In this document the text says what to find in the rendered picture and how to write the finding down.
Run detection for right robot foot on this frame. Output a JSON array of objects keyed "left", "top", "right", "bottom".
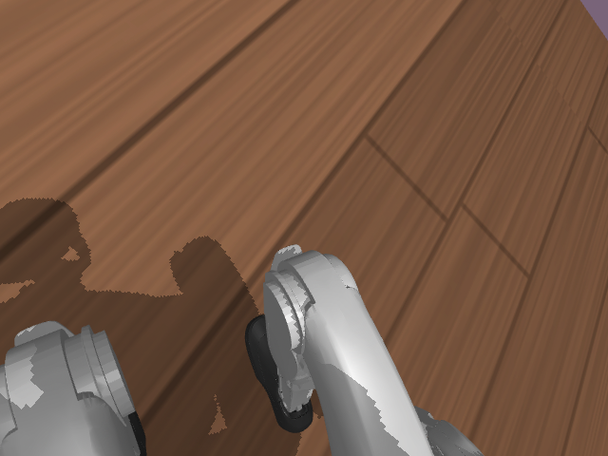
[{"left": 245, "top": 314, "right": 313, "bottom": 433}]

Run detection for left robot foot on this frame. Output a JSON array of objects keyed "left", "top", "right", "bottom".
[{"left": 127, "top": 411, "right": 147, "bottom": 456}]

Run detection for right robot hand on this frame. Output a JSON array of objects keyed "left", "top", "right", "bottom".
[{"left": 414, "top": 406, "right": 484, "bottom": 456}]

